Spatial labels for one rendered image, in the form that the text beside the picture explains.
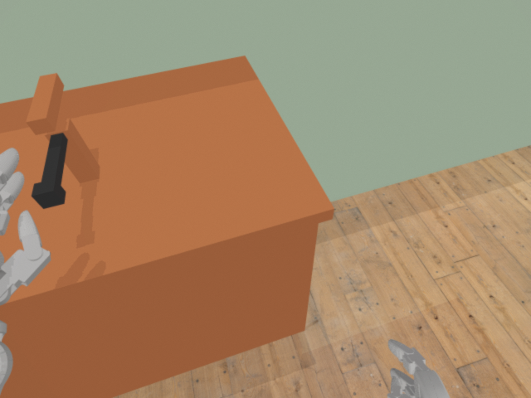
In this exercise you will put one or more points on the tap lever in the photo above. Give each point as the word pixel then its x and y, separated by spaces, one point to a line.
pixel 49 192

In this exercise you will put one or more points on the counter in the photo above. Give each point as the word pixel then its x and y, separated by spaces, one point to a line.
pixel 187 235

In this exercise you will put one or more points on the right robot hand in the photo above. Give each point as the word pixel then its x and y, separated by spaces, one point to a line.
pixel 426 383

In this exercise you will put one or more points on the left robot hand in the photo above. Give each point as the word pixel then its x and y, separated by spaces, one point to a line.
pixel 24 265

